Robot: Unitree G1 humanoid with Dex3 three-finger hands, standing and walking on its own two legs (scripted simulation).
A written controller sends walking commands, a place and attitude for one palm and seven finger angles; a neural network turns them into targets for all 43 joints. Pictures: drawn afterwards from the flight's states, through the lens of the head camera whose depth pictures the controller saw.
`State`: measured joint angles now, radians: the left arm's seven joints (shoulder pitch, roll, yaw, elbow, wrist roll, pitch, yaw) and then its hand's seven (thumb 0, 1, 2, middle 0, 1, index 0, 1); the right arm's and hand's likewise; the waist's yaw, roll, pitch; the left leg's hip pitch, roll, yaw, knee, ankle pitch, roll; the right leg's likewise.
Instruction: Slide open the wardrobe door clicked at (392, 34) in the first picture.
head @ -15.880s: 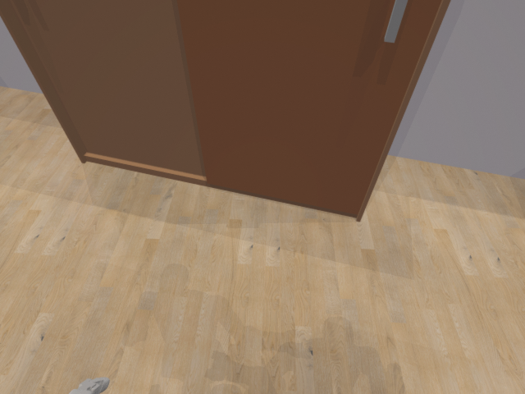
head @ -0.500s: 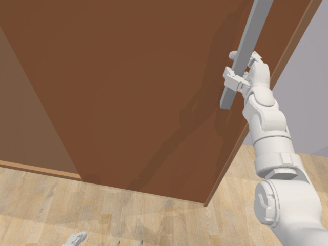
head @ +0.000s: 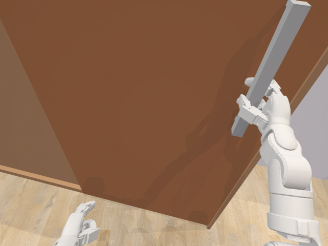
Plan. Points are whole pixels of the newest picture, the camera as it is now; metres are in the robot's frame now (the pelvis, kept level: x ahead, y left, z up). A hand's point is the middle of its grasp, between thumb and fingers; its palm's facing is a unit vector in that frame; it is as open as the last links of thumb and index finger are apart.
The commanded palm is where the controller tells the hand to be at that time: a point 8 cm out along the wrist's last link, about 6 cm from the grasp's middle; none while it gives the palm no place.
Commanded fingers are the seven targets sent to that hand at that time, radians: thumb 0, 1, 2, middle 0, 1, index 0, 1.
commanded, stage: tug the door sideways, standing still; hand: right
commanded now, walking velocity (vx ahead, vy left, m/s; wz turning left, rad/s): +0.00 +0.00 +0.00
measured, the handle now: (259, 79) +0.43 -0.17 +0.25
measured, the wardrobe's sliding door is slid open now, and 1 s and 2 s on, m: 0.00 0.06 0.37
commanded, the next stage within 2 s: step sideways, sliding the door along in 0.14 s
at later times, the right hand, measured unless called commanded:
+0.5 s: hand (240, 107) +0.39 -0.14 +0.19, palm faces +0.27 +0.96 -0.12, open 6.6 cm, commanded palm +0.37 -0.13 +0.21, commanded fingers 0.00 -0.90 -0.90 0.45 1.40 0.45 1.40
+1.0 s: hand (213, 103) +0.40 -0.08 +0.19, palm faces +0.30 +0.95 -0.10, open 6.8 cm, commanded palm +0.38 -0.06 +0.20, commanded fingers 0.00 -0.90 -0.90 0.45 1.40 0.45 1.40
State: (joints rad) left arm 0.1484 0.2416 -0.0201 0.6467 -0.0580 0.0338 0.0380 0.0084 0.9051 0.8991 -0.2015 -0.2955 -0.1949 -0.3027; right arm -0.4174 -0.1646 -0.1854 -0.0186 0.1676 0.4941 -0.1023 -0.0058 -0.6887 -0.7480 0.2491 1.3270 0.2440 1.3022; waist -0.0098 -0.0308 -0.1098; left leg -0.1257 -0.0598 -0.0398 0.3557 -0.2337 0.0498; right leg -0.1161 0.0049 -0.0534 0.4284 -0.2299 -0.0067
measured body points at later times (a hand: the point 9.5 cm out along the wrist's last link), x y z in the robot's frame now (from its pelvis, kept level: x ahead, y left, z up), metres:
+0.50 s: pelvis +0.03 +0.03 -0.03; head +0.07 +0.05 +0.42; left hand +0.27 +0.16 -0.14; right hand +0.37 -0.19 +0.20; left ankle +0.08 +0.10 -0.75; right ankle -0.10 -0.10 -0.75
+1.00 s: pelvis +0.04 +0.12 -0.03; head +0.12 +0.11 +0.40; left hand +0.31 +0.22 -0.14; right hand +0.38 -0.13 +0.19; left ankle +0.10 +0.28 -0.75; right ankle +0.03 -0.09 -0.75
